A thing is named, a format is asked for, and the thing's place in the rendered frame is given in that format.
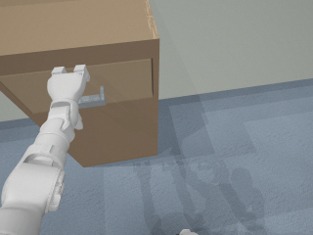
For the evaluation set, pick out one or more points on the handle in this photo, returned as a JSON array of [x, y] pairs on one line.
[[93, 100]]

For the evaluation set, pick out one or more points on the left robot hand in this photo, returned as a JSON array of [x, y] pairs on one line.
[[68, 85]]

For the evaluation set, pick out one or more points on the left robot forearm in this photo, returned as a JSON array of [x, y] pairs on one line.
[[52, 142]]

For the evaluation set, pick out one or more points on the drawer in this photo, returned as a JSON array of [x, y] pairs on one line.
[[122, 81]]

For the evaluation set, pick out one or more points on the cabinet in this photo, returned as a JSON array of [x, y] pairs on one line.
[[40, 35]]

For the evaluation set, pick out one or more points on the robot left upper arm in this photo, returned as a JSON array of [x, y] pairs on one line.
[[35, 189]]

